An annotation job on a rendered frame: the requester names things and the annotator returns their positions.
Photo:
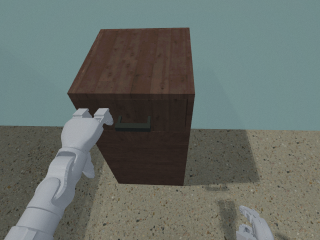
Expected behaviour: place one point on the right robot hand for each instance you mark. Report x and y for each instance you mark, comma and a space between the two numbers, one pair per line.
260, 230

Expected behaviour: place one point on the cabinet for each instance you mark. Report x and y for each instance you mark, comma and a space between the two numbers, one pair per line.
141, 63

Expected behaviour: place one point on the left robot forearm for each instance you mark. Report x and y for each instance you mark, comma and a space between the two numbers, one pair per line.
45, 210

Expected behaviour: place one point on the drawer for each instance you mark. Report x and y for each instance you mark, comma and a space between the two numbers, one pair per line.
166, 114

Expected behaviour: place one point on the left robot hand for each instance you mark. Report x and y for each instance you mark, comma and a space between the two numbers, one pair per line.
82, 132

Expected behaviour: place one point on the handle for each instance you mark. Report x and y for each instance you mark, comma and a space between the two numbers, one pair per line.
133, 127

